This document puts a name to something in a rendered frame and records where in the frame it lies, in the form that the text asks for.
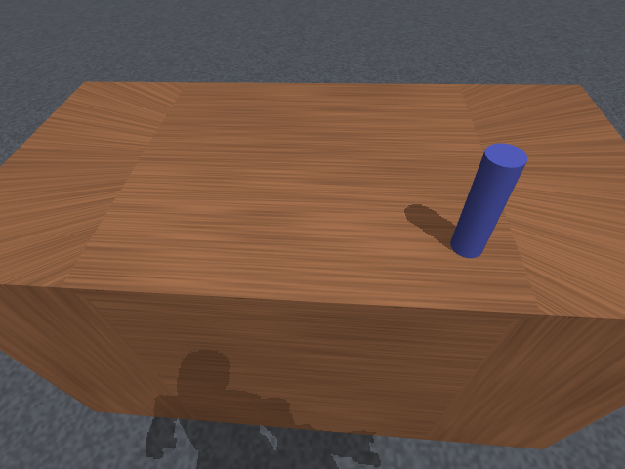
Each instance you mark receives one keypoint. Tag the can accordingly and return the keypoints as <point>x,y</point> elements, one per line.
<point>498,173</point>

